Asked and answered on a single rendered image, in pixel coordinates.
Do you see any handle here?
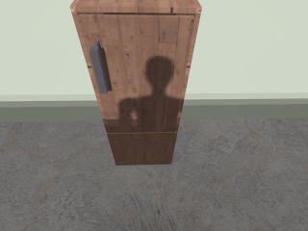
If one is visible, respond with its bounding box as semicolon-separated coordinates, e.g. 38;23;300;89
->
89;40;108;94

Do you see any cupboard door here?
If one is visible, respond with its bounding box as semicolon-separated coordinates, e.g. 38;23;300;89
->
78;14;195;133

